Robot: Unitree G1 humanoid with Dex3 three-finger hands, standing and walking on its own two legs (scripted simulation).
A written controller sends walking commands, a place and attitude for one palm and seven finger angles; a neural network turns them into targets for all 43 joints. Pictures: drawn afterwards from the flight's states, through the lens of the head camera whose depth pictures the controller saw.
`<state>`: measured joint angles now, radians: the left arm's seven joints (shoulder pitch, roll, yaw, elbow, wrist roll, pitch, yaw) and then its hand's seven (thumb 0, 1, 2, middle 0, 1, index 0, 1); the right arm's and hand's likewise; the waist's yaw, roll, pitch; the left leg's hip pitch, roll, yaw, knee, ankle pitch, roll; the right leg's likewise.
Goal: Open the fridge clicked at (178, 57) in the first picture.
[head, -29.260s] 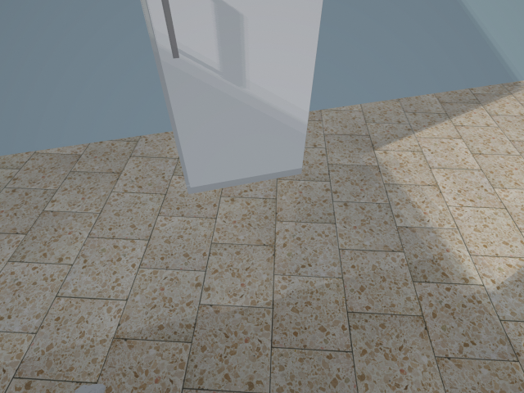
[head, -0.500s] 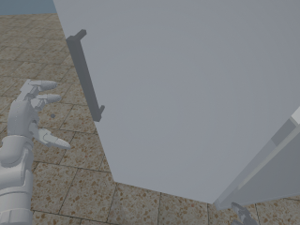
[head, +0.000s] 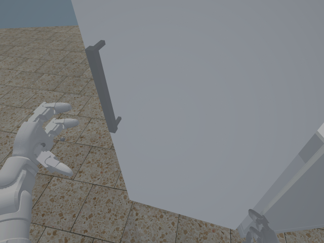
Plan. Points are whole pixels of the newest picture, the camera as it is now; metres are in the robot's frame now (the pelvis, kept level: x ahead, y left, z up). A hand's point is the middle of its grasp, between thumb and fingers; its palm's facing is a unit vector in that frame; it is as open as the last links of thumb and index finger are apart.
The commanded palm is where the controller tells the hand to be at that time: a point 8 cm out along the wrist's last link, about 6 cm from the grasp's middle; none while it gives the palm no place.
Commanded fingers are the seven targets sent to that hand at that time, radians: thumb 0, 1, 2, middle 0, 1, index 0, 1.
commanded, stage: draw the hand back to the body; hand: left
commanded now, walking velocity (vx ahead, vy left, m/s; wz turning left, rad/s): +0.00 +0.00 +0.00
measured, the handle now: (107, 92) +0.45 +0.21 +0.15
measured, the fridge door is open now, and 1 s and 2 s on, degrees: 68 68 68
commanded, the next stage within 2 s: step back with the hand held close in 1.46 s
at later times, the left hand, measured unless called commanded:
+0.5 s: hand (40, 150) +0.24 +0.28 +0.16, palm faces +0.32 -0.93 -0.21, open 14.1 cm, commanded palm +0.19 +0.31 +0.17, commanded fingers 0.00 -0.12 0.41 -0.23 -0.89 -0.23 -0.89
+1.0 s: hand (34, 152) +0.23 +0.28 +0.17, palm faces +0.44 -0.82 -0.36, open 9.6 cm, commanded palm +0.17 +0.31 +0.19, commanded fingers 0.00 0.79 0.85 -0.20 -0.36 -0.20 -0.36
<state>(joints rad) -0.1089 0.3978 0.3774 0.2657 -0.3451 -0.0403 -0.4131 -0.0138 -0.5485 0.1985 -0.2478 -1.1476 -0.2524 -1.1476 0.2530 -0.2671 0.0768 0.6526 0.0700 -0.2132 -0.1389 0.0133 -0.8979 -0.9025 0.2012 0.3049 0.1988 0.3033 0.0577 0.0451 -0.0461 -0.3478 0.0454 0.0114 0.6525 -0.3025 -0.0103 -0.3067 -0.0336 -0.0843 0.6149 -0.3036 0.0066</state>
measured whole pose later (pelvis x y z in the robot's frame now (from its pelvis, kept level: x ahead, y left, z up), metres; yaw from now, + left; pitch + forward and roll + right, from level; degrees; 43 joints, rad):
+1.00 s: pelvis +0.02 +0.01 +0.02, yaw -2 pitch -5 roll +0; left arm 0.38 0.34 0.34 -0.31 -0.07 -0.07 0.09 0.00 0.44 0.68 -0.22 -0.56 -0.22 -0.56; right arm 0.21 -0.23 0.03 0.67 -0.01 -0.17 -0.08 0.01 -0.90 -0.90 0.20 0.30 0.20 0.30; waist 0.08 0.04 0.01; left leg -0.10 0.02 0.06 0.43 -0.24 0.00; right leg -0.08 -0.05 -0.04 0.41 -0.24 0.03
